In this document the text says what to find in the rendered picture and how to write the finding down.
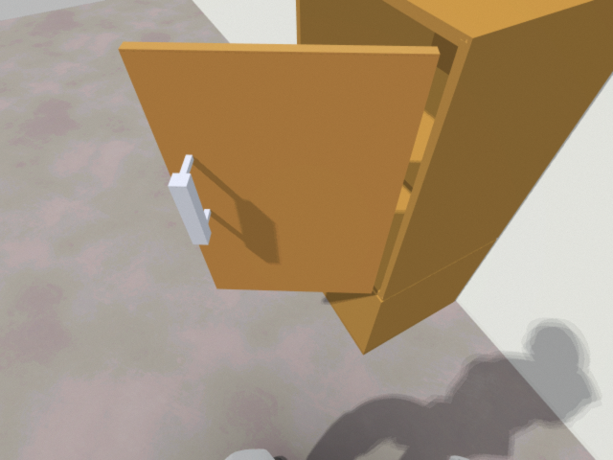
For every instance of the cupboard door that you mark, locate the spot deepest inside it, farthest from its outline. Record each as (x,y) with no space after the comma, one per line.
(299,151)

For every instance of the handle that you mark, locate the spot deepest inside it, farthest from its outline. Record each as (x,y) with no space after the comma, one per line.
(188,204)

